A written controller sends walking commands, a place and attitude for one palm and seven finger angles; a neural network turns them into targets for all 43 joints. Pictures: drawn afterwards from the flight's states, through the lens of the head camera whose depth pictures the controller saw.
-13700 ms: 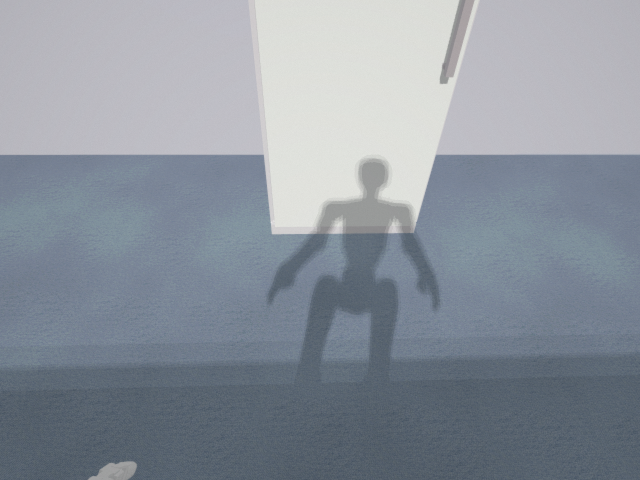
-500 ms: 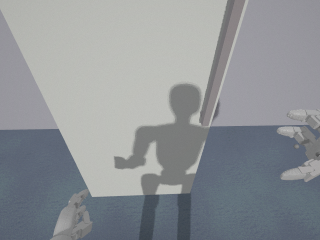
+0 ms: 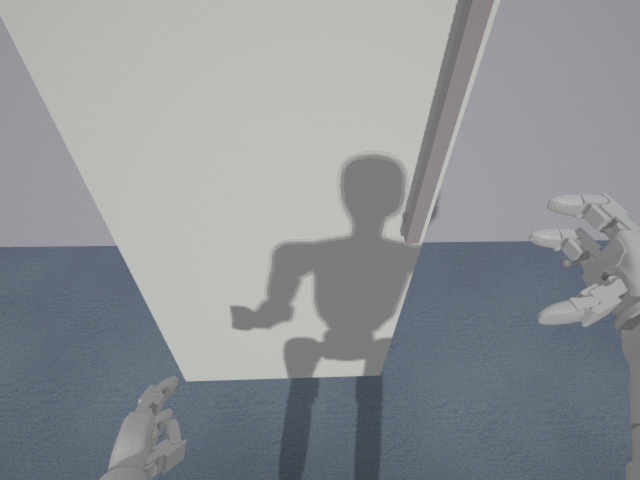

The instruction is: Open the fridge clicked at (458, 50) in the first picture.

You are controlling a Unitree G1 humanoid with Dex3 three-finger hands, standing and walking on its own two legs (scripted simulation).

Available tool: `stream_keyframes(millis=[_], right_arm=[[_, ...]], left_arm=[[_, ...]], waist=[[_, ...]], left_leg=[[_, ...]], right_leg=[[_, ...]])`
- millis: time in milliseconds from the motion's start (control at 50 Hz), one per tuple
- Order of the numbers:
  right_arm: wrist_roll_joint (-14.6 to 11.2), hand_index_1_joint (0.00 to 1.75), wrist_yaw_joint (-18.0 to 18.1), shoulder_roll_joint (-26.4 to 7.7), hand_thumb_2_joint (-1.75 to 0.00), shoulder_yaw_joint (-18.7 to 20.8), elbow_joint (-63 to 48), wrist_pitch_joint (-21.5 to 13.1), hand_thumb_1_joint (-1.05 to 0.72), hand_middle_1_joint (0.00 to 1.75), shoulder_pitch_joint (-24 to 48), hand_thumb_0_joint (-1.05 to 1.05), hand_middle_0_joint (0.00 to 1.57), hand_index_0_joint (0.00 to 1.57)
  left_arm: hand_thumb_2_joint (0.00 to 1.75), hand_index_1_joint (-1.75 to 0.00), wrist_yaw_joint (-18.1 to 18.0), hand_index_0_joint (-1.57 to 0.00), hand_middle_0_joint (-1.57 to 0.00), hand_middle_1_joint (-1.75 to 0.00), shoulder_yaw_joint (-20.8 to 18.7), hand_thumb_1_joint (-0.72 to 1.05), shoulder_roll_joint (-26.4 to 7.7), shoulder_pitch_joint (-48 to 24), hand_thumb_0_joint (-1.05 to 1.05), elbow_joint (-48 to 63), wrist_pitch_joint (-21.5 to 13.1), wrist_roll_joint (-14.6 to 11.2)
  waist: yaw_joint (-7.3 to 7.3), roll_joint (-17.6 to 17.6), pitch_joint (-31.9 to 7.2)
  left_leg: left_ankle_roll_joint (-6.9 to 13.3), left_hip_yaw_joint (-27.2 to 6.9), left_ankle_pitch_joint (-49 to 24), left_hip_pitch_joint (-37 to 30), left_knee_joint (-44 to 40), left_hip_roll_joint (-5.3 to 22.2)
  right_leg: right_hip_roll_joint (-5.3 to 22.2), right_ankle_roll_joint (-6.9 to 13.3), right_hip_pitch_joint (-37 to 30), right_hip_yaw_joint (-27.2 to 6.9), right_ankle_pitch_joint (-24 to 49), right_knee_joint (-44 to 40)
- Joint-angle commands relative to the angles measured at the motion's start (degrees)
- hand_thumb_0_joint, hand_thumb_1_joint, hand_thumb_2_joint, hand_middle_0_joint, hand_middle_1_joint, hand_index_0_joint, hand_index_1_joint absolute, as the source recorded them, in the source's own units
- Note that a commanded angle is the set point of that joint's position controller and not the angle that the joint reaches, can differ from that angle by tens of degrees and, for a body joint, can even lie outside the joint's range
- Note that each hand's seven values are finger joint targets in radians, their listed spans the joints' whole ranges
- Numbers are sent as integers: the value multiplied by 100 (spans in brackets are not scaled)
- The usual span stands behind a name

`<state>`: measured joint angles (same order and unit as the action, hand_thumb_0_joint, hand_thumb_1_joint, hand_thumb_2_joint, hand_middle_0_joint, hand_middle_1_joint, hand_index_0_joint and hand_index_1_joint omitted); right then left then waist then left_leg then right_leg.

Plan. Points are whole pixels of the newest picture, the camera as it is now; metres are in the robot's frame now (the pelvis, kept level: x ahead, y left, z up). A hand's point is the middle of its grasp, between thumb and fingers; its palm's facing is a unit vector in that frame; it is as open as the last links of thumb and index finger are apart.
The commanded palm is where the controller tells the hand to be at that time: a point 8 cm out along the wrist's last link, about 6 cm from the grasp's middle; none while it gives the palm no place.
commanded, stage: move the hooked fingers beside the handle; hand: right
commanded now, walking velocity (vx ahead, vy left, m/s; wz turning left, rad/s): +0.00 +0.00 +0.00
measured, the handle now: (444, 97) +0.53 -0.15 +0.24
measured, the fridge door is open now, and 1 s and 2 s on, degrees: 0 0 0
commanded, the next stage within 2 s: none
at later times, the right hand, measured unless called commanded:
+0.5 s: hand (528, 230) +0.37 -0.24 +0.16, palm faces +0.01 +1.00 -0.02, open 14.0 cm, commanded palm +0.35 -0.29 +0.16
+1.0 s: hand (492, 195) +0.43 -0.21 +0.16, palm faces -0.01 +1.00 -0.02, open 14.0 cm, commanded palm +0.42 -0.26 +0.16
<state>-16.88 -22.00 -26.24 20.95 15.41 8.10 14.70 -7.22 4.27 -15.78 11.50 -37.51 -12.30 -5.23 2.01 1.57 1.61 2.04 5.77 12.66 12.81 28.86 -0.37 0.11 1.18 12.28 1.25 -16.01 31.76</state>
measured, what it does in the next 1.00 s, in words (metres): stands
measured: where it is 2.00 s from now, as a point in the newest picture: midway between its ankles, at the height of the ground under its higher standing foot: outside the picture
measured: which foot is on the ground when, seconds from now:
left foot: down 0.00-1.00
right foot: down 0.00-1.00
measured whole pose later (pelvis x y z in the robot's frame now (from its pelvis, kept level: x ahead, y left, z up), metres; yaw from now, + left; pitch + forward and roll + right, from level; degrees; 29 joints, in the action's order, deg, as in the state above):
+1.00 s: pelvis +0.02 +0.00 +0.00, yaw +1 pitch +2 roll +1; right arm -12.0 -16.6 -25.8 17.1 38.0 2.9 35.6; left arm -6.1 2.3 -16.4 16.6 -39.8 -7.9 -4.7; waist -2.0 0.7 -0.3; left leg 2.1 4.9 13.1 18.3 29.2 -0.7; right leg 0.4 1.1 17.2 2.0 -16.5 31.6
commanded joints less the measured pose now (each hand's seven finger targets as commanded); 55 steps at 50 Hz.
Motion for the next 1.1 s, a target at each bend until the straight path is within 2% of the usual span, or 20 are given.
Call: stream_keyframes(millis=[0, 20, 140, 180, 240, 300, 320, 360, 480, 500, 560, 620, 720, 780, 840, 900, 920, 960, 980, 1080], right_arm=[[-143, 120, 53, -1665, -30, 617, -1198, -395, 50, 120, 1968, 0, 30, 30], [-141, 120, 44, -1492, -30, 485, -1130, -365, 50, 120, 1890, 0, 30, 30], [-101, 120, 155, -1315, -30, 436, -1061, -235, 50, 120, 1842, 0, 30, 30], [-75, 120, 220, -1543, -30, 628, -1191, -257, 50, 120, 1860, 0, 30, 30], [-37, 120, 258, -1217, -30, 292, -1345, -295, 50, 120, 2216, 0, 30, 30], [-3, 120, 319, -1334, -30, 350, -1310, -341, 50, 120, 2399, 0, 30, 30], [9, 120, 312, -1097, -30, 130, -1257, -349, 50, 120, 2519, 0, 30, 30], [39, 120, 330, -1042, -30, 32, -1131, -340, 50, 120, 2616, 0, 30, 30], [121, 120, 404, -1329, -30, 214, -488, -271, 50, 120, 2867, 0, 30, 30], [137, 120, 409, -1399, -30, 255, -474, -293, 50, 120, 3031, 0, 30, 30], [160, 120, 411, -1116, -30, -60, -451, -395, 50, 120, 3379, 0, 30, 30], [185, 120, 464, -1269, -30, 86, -253, -485, 50, 120, 3368, 0, 30, 30], [250, 120, 496, -1356, -30, 87, 531, -454, 50, 120, 3641, 0, 30, 30], [310, 120, 521, -1475, -30, 77, 543, -538, 50, 120, 3955, 0, 30, 30], [345, 120, 535, -1201, -30, -273, 658, -716, 50, 120, 4553, 0, 30, 30], [352, 120, 573, -1631, -30, 53, 720, -938, 50, 120, 4874, 0, 30, 30], [343, 120, 553, -1475, -30, -67, 775, -980, 50, 120, 4863, 0, 30, 30], [356, 120, 540, -1330, -30, -195, 1070, -997, 50, 120, 4885, 0, 30, 30], [381, 120, 582, -1498, -30, -35, 1369, -996, 50, 120, 4801, 0, 30, 30], [521, 120, 640, -1806, -30, 159, 1977, -934, 50, 120, 4818, 0, 30, 30]], left_arm=[[90, -30, -51, -20, -20, -30, -348, 90, -783, -648, 0, 928, -330, 20], [90, -30, -40, -20, -20, -30, -335, 90, -749, -645, 0, 960, -321, 21], [90, -30, 17, -20, -20, -30, -391, 90, -759, -514, 0, 992, -220, 14], [90, -30, 23, -20, -20, -30, -428, 90, -804, -488, 0, 974, -195, 26], [90, -30, 16, -20, -20, -30, -419, 90, -749, -436, 0, 961, -163, 11], [90, -30, -8, -20, -20, -30, -437, 90, -783, -393, 0, 897, -137, 19], [90, -30, -15, -20, -20, -30, -417, 90, -750, -400, 0, 884, -132, 18], [90, -30, -30, -20, -20, -30, -412, 90, -747, -391, 0, 853, -112, 10], [90, -30, -37, -20, -20, -30, -441, 90, -817, -287, 0, 751, -7, 30], [90, -30, -34, -20, -20, -30, -435, 90, -798, -267, 0, 752, 14, 33], [90, -30, -21, -20, -20, -30, -415, 90, -752, -248, 0, 776, 32, 25], [90, -30, -4, -20, -20, -30, -438, 90, -773, -164, 0, 764, 58, 36], [90, -30, 4, -20, -20, -30, -442, 90, -833, -37, 0, 653, 137, 25], [90, -30, 11, -20, -20, -30, -467, 90, -861, 9, 0, 653, 180, 28], [90, -30, 9, -20, -20, -30, -465, 90, -824, 101, 0, 593, 163, 26], [90, -30, 14, -20, -20, -30, -526, 90, -885, 256, 0, 505, 147, 67], [90, -30, 21, -20, -20, -30, -516, 90, -855, 283, 0, 521, 147, 65], [90, -30, 38, -20, -20, -30, -505, 90, -858, 348, 0, 473, 151, 56], [90, -30, 46, -20, -20, -30, -529, 90, -898, 441, 0, 411, 169, 63], [90, -30, 114, -20, -20, -30, -551, 90, -969, 609, 0, 400, 269, 92]], waist=[[-6, 200, -1463], [-3, 246, -1490], [-16, 114, -1436], [2, 122, -1537], [-125, 242, -1467], [-151, 227, -1458], [-195, 244, -1415], [-217, 323, -1363], [-204, -22, -1582], [-217, 39, -1686], [-268, 285, -1697], [-235, 172, -1825], [-357, -178, -1459], [-375, 26, -1642], [-516, 185, -1606], [-484, 133, -2076], [-495, 115, -2165], [-513, 136, -2084], [-521, -90, -2038], [-475, 2, -2011]], left_leg=[[2, -532, -318, -530, -417, 115], [5, -520, -417, -534, -383, 105], [-8, -444, -944, -513, -305, 70], [14, -459, -1089, -602, -275, 71], [-13, -430, -1122, -422, -318, 30], [-8, -429, -1102, -394, -335, 25], [-8, -418, -1089, -358, -343, 21], [-8, -411, -900, -248, -380, 15], [-10, -480, -991, -387, -364, 64], [-9, -466, -1096, -431, -344, 76], [-1, -461, -1193, -360, -317, 58], [3, -482, -1274, -428, -297, 54], [-28, -513, -986, -243, -358, 85], [-14, -553, -968, -271, -329, 97], [-13, -542, -831, -44, -348, 64], [-12, -601, -1043, -254, -288, 67], [-16, -596, -1142, -305, -257, 60], [-17, -560, -1119, -238, -231, 53], [-19, -545, -1082, -239, -220, 50], [-18, -594, -1247, -314, -147, 94]], right_leg=[[53, -31, -104, -386, 692, -657], [46, -40, -113, -372, 758, -666], [60, -59, -120, -293, 1147, -640], [82, -60, -175, -263, 1306, -584], [81, -78, -310, -273, 1360, -611], [93, -72, -321, -276, 1355, -618], [76, -75, -351, -280, 1346, -628], [74, -85, -359, -306, 1191, -654], [57, -31, -204, -229, 1183, -571], [57, -39, -216, -244, 1266, -593], [45, -72, -298, -245, 1355, -566], [52, -53, -258, -237, 1412, -545], [65, -16, 102, -228, 1031, -557], [57, -8, 70, -194, 1032, -505], [58, -15, 14, -253, 932, -482], [50, 8, -26, -250, 1088, -404], [36, 13, -55, -242, 1166, -400], [23, -5, 47, -245, 1112, -408], [50, 7, 144, -247, 1092, -385], [29, 12, 446, -190, 1132, -348]])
